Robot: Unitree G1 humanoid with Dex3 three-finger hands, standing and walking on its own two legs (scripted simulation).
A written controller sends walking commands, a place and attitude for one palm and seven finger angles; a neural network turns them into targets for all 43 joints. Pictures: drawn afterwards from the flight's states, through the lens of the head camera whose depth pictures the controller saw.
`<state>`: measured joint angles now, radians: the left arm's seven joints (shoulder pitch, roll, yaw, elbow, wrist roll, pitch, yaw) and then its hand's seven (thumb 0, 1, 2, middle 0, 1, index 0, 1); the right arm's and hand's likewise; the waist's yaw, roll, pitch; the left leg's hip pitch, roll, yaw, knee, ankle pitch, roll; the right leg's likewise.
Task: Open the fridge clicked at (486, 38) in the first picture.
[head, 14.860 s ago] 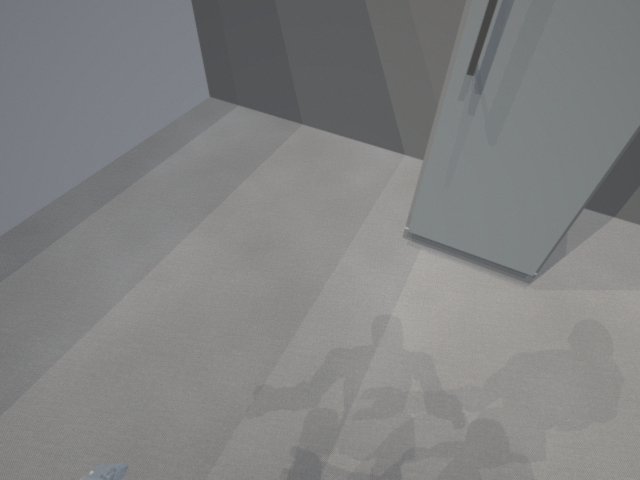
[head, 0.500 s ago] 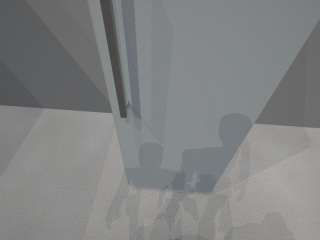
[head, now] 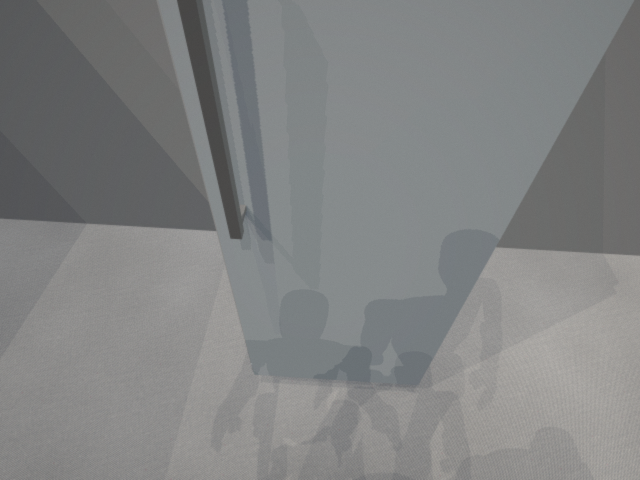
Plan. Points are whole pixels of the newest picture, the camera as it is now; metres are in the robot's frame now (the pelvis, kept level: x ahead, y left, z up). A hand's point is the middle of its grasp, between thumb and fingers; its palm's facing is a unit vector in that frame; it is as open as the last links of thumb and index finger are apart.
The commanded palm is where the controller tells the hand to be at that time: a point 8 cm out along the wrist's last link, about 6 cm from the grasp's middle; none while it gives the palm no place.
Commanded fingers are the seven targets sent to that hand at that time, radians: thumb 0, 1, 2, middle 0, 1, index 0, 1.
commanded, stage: look again from close up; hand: left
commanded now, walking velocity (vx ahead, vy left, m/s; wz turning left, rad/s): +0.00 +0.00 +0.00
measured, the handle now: (213, 84) +0.48 +0.17 +0.26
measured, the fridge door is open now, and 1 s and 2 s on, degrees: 0 0 0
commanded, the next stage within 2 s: none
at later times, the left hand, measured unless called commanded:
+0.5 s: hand out of the picture +0.01 +0.19 -0.17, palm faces +0.02 -0.97 -0.24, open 7.4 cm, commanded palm none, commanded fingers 0.00 0.90 0.90 -0.20 -0.30 -0.20 -0.30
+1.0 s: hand out of the picture +0.00 +0.19 -0.17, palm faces +0.04 -0.97 -0.24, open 7.4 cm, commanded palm none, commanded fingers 0.00 0.90 0.90 -0.20 -0.30 -0.20 -0.30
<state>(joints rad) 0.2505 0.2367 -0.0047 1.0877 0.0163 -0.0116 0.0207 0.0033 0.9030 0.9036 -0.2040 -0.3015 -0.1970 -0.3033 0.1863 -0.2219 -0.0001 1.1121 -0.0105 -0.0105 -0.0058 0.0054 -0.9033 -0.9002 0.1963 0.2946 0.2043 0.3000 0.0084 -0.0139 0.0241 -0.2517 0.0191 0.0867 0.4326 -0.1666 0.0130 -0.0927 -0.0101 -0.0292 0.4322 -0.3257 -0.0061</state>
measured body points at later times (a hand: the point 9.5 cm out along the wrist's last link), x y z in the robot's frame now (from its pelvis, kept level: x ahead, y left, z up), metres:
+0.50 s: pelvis +0.00 -0.01 +0.00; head +0.00 -0.01 +0.45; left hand +0.01 +0.24 -0.15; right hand +0.05 -0.26 -0.15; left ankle +0.04 +0.11 -0.74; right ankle -0.06 -0.11 -0.74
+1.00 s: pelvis +0.00 -0.01 +0.00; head +0.00 -0.01 +0.45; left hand +0.00 +0.24 -0.15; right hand +0.04 -0.26 -0.15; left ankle +0.04 +0.11 -0.74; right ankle -0.06 -0.11 -0.74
